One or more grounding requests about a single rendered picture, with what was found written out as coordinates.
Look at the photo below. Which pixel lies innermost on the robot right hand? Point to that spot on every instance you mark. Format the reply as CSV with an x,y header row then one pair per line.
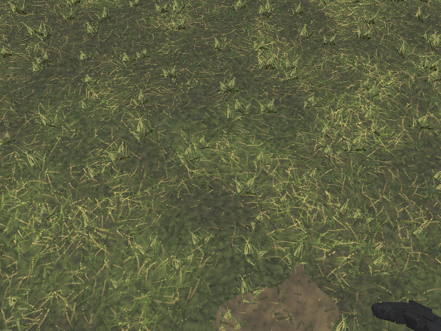
x,y
415,315

